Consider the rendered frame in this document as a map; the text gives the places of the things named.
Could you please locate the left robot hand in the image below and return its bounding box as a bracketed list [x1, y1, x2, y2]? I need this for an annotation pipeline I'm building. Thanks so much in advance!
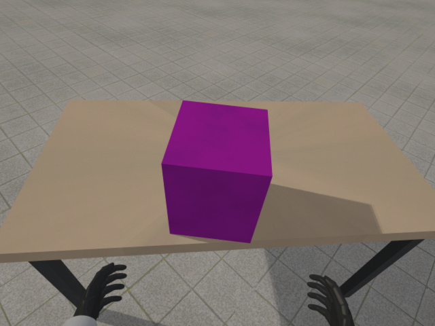
[73, 263, 127, 320]

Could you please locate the carton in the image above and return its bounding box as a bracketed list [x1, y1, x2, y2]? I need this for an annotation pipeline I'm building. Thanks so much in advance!
[161, 101, 273, 243]

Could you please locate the table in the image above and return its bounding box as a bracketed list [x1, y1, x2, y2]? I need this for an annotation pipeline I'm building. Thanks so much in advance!
[0, 100, 435, 318]

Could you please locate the right robot hand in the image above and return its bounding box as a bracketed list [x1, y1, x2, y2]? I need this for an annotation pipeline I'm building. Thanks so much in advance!
[307, 274, 355, 326]

